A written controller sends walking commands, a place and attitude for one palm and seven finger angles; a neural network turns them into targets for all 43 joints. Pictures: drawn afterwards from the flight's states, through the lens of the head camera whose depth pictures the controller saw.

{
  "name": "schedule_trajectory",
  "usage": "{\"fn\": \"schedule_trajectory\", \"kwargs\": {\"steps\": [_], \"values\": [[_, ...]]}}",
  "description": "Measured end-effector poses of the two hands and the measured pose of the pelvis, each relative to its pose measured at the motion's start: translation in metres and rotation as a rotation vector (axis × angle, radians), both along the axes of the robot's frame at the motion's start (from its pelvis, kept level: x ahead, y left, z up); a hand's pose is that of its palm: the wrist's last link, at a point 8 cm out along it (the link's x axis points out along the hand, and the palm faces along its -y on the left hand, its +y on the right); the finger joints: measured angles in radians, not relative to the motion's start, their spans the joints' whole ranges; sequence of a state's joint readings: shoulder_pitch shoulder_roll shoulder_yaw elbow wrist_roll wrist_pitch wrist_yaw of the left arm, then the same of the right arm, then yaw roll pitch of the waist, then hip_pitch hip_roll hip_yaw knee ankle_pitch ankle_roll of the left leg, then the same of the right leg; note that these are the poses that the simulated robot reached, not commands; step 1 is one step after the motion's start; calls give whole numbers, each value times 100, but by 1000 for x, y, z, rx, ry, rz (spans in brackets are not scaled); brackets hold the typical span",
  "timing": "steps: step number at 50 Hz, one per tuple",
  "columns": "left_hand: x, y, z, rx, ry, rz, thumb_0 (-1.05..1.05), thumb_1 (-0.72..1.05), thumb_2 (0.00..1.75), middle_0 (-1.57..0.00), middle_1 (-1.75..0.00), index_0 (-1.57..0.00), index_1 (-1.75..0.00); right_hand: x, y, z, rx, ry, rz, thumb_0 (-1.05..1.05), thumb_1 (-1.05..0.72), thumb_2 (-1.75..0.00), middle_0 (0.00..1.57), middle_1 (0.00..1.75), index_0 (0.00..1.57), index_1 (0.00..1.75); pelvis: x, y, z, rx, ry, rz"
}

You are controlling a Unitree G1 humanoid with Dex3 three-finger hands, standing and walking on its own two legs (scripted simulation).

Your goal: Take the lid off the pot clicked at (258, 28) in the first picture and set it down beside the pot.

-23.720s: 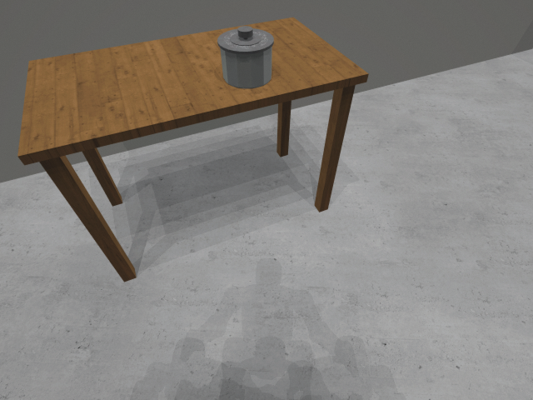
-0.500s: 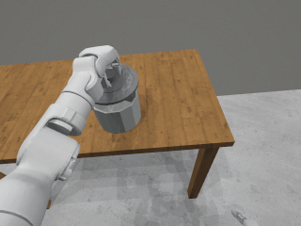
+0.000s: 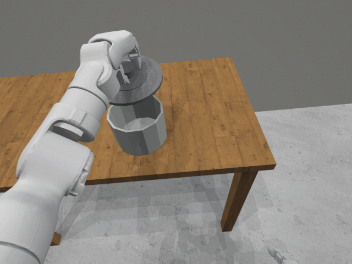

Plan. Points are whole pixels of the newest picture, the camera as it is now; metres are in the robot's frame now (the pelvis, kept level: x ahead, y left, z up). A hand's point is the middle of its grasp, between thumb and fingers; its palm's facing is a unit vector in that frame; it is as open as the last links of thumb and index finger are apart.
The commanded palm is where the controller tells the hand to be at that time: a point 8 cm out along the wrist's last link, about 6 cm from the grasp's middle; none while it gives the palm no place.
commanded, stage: lift the lid straight up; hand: left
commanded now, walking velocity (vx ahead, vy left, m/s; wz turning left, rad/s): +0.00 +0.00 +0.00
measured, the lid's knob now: (125, 70) +0.51 +0.11 +0.20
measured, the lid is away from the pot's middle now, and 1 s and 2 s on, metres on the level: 0.01 0.05 0.16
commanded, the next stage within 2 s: move the lid sideways beside the pot in 0.62 s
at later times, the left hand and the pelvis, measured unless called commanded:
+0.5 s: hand (108, 53) +0.48 +0.12 +0.25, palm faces -0.18 -0.06 -0.98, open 7.6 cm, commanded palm +0.46 +0.13 +0.32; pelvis +0.00 +0.00 +0.00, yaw +0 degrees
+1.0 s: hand (92, 60) +0.48 +0.16 +0.24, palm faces -0.23 -0.06 -0.97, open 7.6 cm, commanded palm +0.46 +0.17 +0.32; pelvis +0.00 +0.01 +0.00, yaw +0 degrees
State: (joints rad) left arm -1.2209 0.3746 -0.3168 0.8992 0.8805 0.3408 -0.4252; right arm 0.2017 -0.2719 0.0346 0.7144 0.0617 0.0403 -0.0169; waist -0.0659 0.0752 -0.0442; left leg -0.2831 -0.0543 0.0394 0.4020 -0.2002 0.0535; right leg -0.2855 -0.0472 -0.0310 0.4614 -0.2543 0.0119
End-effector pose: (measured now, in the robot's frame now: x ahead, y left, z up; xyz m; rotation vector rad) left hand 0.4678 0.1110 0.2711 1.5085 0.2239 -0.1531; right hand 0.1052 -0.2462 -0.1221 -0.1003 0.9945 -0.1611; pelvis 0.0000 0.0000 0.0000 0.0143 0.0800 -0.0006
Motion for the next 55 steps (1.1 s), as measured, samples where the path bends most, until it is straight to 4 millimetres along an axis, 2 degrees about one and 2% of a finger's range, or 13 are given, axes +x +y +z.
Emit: {"fn": "schedule_trajectory", "kwargs": {"steps": [24,34,39,44,49,55], "values": [[-1,11,40,9,-61,38,-4,23,77,-77,-101,-65,-92,10,1,6,-15,-30,19,0,-91,-90,20,30,20,30,-1,3,0,-2,6,2],[-1,17,31,16,-19,34,-4,23,77,-77,-101,-65,-92,5,1,6,-25,-13,18,0,-91,-90,20,30,20,30,-2,4,1,-5,6,7],[-1,16,34,-1,-28,9,-4,23,77,-77,-101,-66,-92,4,2,7,-31,-20,15,0,-91,-90,20,30,20,30,-1,5,1,-6,3,5],[2,28,37,11,-41,44,-4,23,77,-78,-101,-65,-92,0,2,7,-27,-12,1,0,-91,-90,20,30,20,30,-2,6,1,-6,6,-5],[3,47,29,19,-7,90,-4,24,77,-77,-101,-65,-92,-5,0,7,-31,15,-6,0,-91,-89,20,30,20,30,-3,6,1,-7,8,-5],[-2,61,29,36,-16,61,-4,24,77,-78,-101,-65,-92,-7,-3,9,-50,11,-10,0,-91,-89,20,30,20,30,-2,8,1,-11,4,3]]}}
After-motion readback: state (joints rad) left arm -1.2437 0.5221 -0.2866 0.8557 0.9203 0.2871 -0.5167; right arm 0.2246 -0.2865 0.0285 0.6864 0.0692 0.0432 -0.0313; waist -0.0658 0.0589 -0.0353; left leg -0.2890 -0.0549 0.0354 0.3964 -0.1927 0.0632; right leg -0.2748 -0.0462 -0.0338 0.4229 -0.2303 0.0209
